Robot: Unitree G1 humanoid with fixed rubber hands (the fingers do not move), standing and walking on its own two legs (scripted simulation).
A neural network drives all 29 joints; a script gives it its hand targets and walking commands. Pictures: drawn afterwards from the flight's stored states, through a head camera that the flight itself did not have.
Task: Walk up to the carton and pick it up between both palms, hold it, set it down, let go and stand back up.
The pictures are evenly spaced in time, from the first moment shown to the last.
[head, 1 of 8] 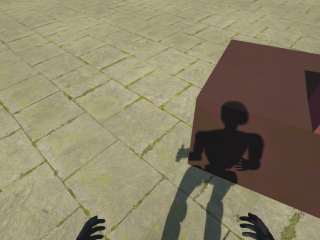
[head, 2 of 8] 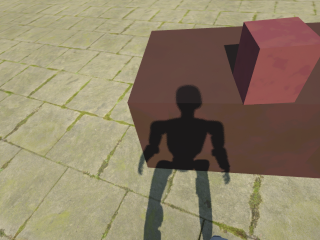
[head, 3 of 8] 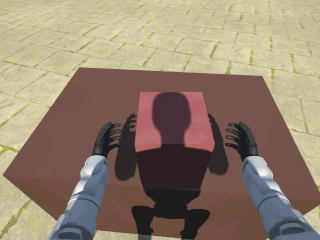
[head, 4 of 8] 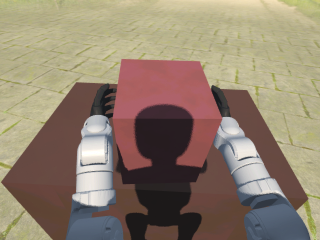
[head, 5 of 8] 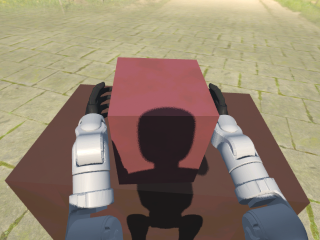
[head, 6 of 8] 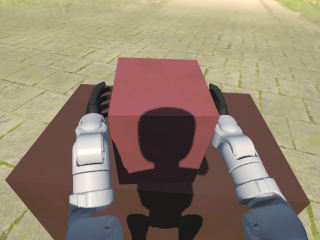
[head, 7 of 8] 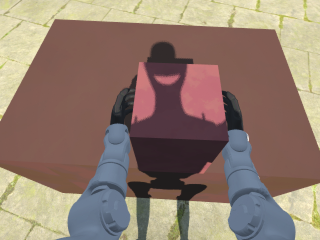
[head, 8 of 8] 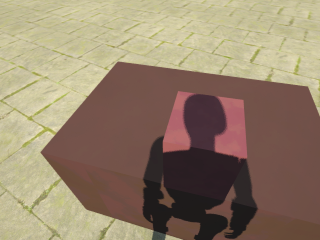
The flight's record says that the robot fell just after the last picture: no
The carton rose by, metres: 0.20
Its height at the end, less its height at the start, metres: +0.00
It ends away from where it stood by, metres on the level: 0.01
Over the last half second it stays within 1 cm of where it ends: yes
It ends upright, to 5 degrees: yes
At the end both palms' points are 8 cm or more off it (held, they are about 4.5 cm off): yes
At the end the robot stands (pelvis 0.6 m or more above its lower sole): yes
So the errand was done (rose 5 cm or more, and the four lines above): yes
